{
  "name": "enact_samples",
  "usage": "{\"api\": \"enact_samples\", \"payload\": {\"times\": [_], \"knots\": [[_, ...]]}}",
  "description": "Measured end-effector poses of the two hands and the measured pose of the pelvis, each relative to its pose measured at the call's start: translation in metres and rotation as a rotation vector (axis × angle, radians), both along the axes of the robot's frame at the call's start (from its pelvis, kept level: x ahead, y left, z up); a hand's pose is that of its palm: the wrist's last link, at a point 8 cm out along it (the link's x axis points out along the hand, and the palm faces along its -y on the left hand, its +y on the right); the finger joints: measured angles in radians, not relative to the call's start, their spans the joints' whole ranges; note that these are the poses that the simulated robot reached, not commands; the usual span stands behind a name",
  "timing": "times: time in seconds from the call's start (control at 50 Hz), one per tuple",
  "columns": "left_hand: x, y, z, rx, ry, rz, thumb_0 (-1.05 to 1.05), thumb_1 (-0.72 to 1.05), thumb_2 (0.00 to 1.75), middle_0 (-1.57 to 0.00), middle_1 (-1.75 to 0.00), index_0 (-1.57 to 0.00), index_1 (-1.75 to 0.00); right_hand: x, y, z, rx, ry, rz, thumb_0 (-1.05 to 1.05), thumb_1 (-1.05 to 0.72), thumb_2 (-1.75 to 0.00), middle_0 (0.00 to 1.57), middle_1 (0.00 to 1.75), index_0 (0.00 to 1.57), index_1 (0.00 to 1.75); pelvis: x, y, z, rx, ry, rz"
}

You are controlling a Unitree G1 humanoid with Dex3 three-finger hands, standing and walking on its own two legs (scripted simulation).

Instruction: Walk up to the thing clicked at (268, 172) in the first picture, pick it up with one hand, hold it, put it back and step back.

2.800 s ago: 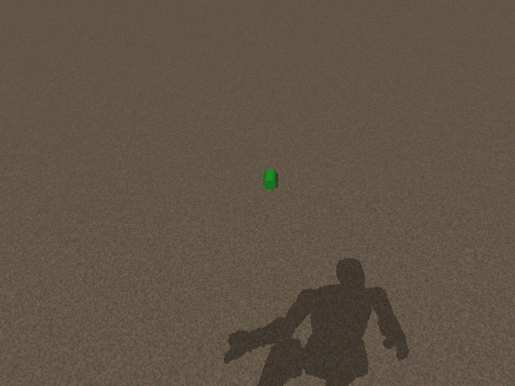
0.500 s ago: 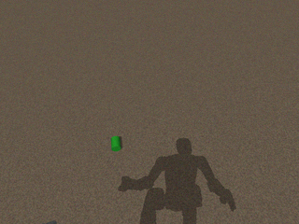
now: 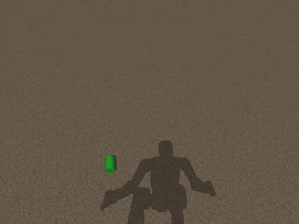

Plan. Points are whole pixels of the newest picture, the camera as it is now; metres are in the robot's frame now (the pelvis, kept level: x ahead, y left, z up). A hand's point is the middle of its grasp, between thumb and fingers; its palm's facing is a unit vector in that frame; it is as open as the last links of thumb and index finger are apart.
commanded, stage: walk up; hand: left
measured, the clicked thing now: (110, 164) +0.65 +0.26 -0.73
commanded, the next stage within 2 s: stand in 1.86 s
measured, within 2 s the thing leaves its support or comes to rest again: neither
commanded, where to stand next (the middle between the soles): +0.26 +0.00 m, yaw +1 degrees
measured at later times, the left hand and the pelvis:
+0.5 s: hand (72, 203) +0.23 +0.25 -0.12, palm faces -0.02 -0.91 -0.42, open 7.4 cm; pelvis +0.14 -0.02 +0.00, yaw +1 degrees
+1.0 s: hand (70, 205) +0.23 +0.26 -0.15, palm faces +0.04 -0.94 -0.33, open 7.4 cm; pelvis +0.18 +0.00 +0.01, yaw +2 degrees
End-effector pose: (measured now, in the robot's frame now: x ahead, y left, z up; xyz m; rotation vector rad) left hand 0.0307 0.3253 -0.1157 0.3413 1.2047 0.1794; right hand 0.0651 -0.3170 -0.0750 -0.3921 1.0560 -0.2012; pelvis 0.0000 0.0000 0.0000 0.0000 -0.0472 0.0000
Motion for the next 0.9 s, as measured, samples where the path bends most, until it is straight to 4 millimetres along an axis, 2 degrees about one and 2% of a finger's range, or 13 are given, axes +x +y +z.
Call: {"api": "enact_samples", "payload": {"times": [0.12, 0.22, 0.3, 0.36, 0.44, 0.5, 0.62, 0.7, 0.8, 0.9], "knots": [[0.056, -0.003, 0.014, -0.003, -0.015, -0.028, 0.0, 0.9, 0.9, -0.2, -0.3, -0.21, -0.3, 0.012, 0.002, -0.004, 0.022, 0.058, -0.025, 0.01, -0.9, -0.9, 0.21, 0.3, 0.2, 0.3, 0.039, 0.002, 0.007, 0.007, 0.001, -0.002], [0.111, -0.014, 0.025, 0.02, -0.057, -0.048, 0.0, 0.9, 0.9, -0.21, -0.3, -0.21, -0.3, 0.027, -0.009, -0.02, 0.052, 0.114, -0.05, 0.01, -0.9, -0.9, 0.21, 0.3, 0.2, 0.3, 0.075, -0.008, 0.004, 0.014, 0.002, 0.004], [0.153, -0.026, 0.025, 0.066, -0.123, -0.054, 0.0, 0.9, 0.9, -0.21, -0.3, -0.21, -0.3, 0.053, -0.023, -0.045, 0.07, 0.139, -0.058, 0.01, -0.9, -0.9, 0.21, 0.3, 0.2, 0.3, 0.105, -0.023, -0.01, 0.005, -0.005, 0.007], [0.171, -0.035, 0.03, 0.069, -0.163, -0.042, 0.0, 0.9, 0.9, -0.21, -0.3, -0.21, -0.3, 0.08, -0.023, -0.051, 0.077, 0.149, -0.046, 0.01, -0.9, -0.9, 0.2, 0.3, 0.2, 0.3, 0.118, -0.027, -0.009, 0.012, -0.014, 0.01], [0.182, -0.041, 0.038, 0.068, -0.16, -0.034, 0.0, 0.9, 0.9, -0.21, -0.3, -0.21, -0.3, 0.116, -0.019, -0.048, 0.089, 0.122, -0.019, 0.01, -0.9, -0.9, 0.2, 0.3, 0.2, 0.3, 0.132, -0.026, -0.002, 0.013, -0.01, 0.013], [0.186, -0.039, 0.035, 0.068, -0.136, -0.034, 0.0, 0.9, 0.9, -0.21, -0.3, -0.21, -0.3, 0.136, -0.016, -0.045, 0.083, 0.111, -0.007, 0.01, -0.9, -0.9, 0.2, 0.3, 0.2, 0.3, 0.141, -0.023, -0.001, 0.009, -0.002, 0.011], [0.197, -0.02, 0.006, 0.042, -0.092, 0.009, 0.0, 0.9, 0.9, -0.21, -0.3, -0.21, -0.3, 0.159, -0.006, -0.046, 0.031, 0.113, -0.019, 0.01, -0.9, -0.9, 0.2, 0.3, 0.2, 0.3, 0.157, -0.009, -0.013, 0.005, -0.005, 0.018], [0.201, -0.018, -0.007, 0.005, -0.052, 0.043, 0.0, 0.9, 0.9, -0.21, -0.3, -0.21, -0.3, 0.171, 0.005, -0.04, 0.023, 0.118, -0.015, 0.01, -0.9, -0.9, 0.2, 0.3, 0.2, 0.3, 0.163, -0.002, -0.011, -0.007, -0.004, 0.017], [0.198, -0.021, -0.012, -0.025, -0.012, 0.059, 0.0, 0.9, 0.9, -0.21, -0.3, -0.21, -0.3, 0.195, 0.018, -0.032, 0.034, 0.106, 0.005, 0.01, -0.9, -0.9, 0.2, 0.3, 0.2, 0.3, 0.17, -0.001, -0.005, -0.017, -0.001, 0.024], [0.193, -0.022, -0.007, -0.031, 0.026, 0.082, 0.0, 0.9, 0.9, -0.21, -0.3, -0.21, -0.3, 0.221, 0.027, -0.029, 0.057, 0.088, 0.033, 0.01, -0.9, -0.9, 0.2, 0.3, 0.2, 0.3, 0.175, 0.0, 0.003, -0.017, 0.004, 0.029]]}}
